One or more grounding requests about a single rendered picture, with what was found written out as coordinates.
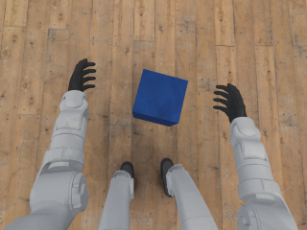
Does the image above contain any carton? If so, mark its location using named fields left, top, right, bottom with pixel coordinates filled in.
left=132, top=69, right=188, bottom=127

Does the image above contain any right robot hand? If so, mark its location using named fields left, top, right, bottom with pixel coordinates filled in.
left=213, top=83, right=247, bottom=123

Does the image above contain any right robot forearm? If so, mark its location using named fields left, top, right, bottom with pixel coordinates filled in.
left=229, top=117, right=298, bottom=230

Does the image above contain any left robot foot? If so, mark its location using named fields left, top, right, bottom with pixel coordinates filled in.
left=120, top=161, right=134, bottom=178

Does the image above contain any robot left upper arm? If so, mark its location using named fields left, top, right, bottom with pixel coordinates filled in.
left=3, top=171, right=89, bottom=230

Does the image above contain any robot right upper arm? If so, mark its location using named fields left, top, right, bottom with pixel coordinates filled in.
left=236, top=202, right=297, bottom=230

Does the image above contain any robot foot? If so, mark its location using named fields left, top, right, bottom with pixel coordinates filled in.
left=120, top=161, right=134, bottom=178
left=160, top=158, right=174, bottom=197

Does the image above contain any right robot foot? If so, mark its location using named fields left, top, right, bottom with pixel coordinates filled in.
left=160, top=158, right=174, bottom=197

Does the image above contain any left robot forearm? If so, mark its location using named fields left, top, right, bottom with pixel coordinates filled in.
left=29, top=90, right=89, bottom=212

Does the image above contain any left robot hand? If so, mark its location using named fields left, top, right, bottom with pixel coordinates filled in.
left=68, top=58, right=97, bottom=92

